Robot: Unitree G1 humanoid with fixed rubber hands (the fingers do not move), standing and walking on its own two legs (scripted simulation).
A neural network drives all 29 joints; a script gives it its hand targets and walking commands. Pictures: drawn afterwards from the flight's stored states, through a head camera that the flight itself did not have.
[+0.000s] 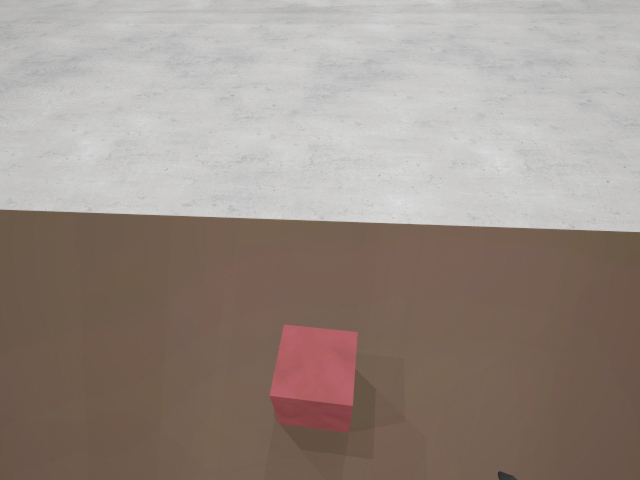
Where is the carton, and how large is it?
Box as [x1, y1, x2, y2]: [270, 325, 357, 432]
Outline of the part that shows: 284,325 270,391 270,398 279,423 348,432 352,407 357,332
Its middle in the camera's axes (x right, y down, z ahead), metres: +0.00 +0.41 +1.12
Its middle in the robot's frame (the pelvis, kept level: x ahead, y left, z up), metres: +0.47 +0.04 -0.64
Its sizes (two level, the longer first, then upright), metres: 0.210 0.200 0.250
